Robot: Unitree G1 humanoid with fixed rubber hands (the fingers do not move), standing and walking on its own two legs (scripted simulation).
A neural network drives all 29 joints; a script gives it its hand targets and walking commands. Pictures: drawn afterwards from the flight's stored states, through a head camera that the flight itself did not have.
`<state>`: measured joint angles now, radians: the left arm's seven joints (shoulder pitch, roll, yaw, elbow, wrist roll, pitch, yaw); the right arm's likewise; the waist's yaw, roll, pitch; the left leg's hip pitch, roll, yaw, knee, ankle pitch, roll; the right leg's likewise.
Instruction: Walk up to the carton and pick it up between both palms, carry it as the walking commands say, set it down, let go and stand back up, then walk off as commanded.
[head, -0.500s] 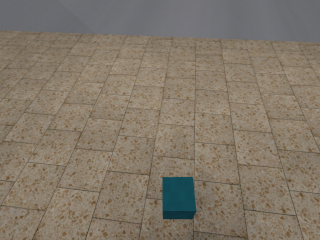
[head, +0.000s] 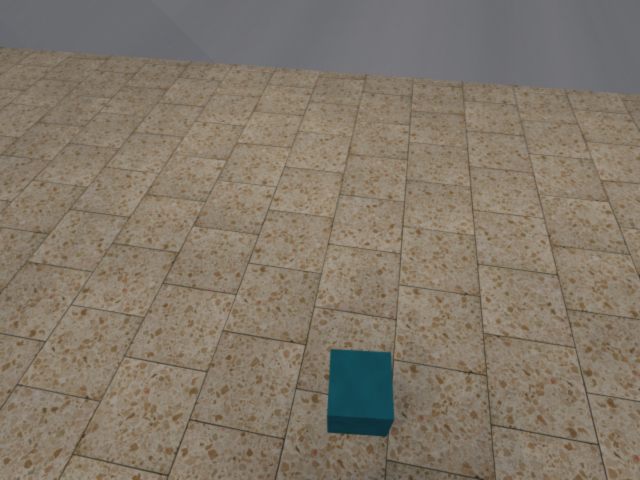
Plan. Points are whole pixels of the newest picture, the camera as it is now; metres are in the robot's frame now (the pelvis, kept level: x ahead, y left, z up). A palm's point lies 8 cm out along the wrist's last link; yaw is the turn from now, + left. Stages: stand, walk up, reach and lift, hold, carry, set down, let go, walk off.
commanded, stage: walk up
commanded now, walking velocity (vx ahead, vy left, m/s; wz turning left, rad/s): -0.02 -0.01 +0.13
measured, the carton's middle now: (358, 393) +0.43 -0.05 -0.68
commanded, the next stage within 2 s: stand in 0.78 s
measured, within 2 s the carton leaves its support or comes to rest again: neither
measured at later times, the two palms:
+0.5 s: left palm out of the picture -0.02 +0.22 -0.14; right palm out of the picture +0.04 -0.24 -0.15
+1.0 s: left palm out of the picture -0.05 +0.20 -0.14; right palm out of the picture +0.01 -0.23 -0.14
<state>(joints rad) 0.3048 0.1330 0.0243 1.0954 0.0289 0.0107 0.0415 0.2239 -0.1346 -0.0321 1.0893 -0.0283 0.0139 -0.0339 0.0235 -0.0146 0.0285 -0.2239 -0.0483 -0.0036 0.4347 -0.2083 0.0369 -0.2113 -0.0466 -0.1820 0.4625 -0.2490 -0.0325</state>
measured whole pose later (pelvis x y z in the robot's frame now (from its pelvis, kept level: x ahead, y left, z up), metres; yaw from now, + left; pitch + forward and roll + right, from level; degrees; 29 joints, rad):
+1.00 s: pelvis -0.02 -0.02 +0.00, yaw +4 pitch -1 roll +0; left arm 0.30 0.13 0.02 1.13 0.03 -0.01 0.03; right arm 0.23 -0.13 -0.01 1.13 -0.01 -0.01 -0.03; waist 0.01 -0.01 0.02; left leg -0.17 -0.02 0.01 0.38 -0.19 0.02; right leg -0.16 -0.01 -0.10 0.41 -0.24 -0.03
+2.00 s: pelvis -0.13 -0.01 -0.09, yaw +2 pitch +18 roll +0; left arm -0.62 0.09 0.14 0.63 -0.04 0.53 0.13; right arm -0.67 -0.24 -0.17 0.77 0.02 0.49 0.01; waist -0.01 0.01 0.14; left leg -1.06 0.01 0.04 1.04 -0.30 0.02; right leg -1.05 -0.02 -0.07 1.05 -0.32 -0.05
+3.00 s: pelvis -0.12 -0.01 -0.15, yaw +0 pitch +30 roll +1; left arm -1.30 0.18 0.23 0.70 -0.08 0.23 0.22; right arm -1.37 -0.32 -0.24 0.84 0.07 0.19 -0.08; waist -0.01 0.00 0.53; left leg -1.42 -0.03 -0.01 1.28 -0.37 0.00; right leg -1.43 0.02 -0.02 1.29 -0.37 -0.03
